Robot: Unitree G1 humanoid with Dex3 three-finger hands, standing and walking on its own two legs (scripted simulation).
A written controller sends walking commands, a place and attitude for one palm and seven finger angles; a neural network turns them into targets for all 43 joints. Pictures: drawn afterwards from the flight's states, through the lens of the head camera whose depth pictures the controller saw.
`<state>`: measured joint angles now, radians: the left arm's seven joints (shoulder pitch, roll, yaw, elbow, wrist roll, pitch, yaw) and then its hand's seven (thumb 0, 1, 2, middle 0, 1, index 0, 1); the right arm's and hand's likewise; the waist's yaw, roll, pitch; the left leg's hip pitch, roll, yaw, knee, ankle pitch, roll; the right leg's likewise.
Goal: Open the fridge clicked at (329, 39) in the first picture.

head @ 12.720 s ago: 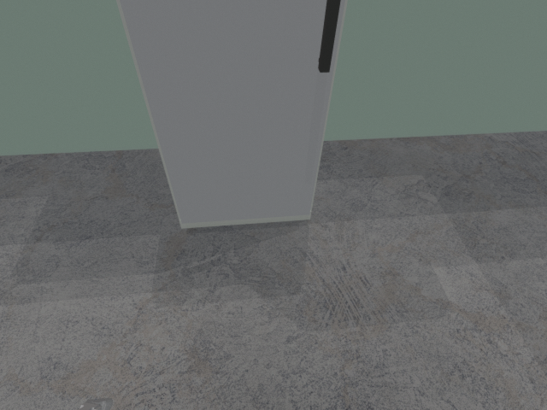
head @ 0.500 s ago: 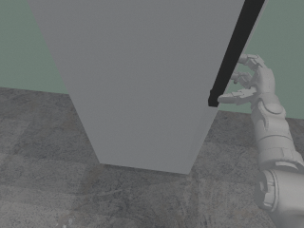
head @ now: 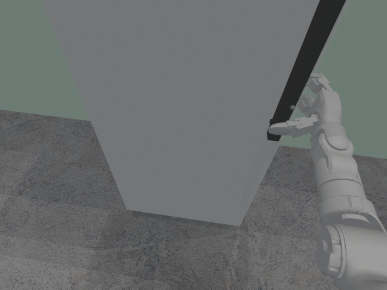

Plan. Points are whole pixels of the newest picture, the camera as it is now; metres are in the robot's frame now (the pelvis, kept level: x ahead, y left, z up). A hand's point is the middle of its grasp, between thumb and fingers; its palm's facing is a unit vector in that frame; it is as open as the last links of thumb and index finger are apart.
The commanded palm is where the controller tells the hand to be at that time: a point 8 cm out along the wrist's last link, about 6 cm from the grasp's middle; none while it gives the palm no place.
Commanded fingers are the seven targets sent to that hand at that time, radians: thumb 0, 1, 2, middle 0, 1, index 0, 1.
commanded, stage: slide the fingers in behind the handle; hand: right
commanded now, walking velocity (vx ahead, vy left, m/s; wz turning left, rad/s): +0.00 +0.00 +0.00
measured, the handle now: (299, 65) +0.51 -0.14 +0.23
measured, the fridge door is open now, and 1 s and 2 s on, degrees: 0 0 0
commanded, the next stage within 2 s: grip the handle and tug to test in 0.74 s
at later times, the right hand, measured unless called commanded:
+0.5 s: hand (284, 105) +0.47 -0.13 +0.17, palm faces +0.03 +1.00 +0.02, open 14.0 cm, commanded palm +0.43 -0.18 +0.17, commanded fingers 0.00 0.50 -0.30 0.30 1.20 0.30 1.20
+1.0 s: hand (282, 104) +0.46 -0.12 +0.17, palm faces +0.01 +1.00 +0.01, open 13.4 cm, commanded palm +0.43 -0.17 +0.17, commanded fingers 0.00 0.08 -0.48 0.34 1.26 0.34 1.26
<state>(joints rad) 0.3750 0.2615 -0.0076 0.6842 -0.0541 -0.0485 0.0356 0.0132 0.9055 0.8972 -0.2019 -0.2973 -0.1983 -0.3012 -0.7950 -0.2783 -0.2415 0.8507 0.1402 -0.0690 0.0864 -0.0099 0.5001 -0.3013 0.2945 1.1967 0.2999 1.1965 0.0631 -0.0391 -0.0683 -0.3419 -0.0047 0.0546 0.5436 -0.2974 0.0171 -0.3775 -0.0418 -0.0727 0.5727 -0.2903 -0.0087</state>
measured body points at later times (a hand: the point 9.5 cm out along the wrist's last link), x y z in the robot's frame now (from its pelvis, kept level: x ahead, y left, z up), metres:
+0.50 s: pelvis -0.01 +0.00 +0.00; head +0.02 +0.01 +0.45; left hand +0.07 +0.26 -0.12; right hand +0.46 -0.18 +0.17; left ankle -0.02 +0.11 -0.73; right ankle +0.00 -0.11 -0.73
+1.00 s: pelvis +0.00 +0.00 +0.00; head +0.03 +0.01 +0.45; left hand +0.07 +0.26 -0.12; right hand +0.46 -0.17 +0.17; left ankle -0.02 +0.11 -0.73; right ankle +0.00 -0.11 -0.73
